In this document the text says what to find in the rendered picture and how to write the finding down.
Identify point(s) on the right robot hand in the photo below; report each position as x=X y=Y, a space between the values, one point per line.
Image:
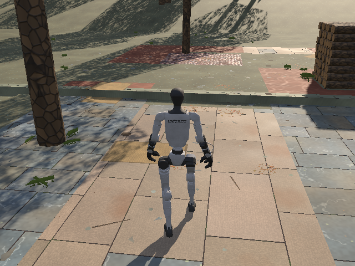
x=209 y=159

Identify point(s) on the robot head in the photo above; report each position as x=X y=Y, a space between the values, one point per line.
x=177 y=96

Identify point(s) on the right robot foot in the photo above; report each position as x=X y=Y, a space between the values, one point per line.
x=191 y=207

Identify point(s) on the robot right forearm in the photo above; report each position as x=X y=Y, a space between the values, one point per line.
x=205 y=147

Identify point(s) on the left robot hand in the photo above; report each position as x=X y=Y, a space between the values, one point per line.
x=154 y=153

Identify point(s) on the right robot upper arm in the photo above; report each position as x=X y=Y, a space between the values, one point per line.
x=197 y=126

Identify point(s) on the robot left forearm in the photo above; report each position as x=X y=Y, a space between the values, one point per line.
x=151 y=145

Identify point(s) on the left robot upper arm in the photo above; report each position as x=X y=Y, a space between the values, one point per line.
x=157 y=125

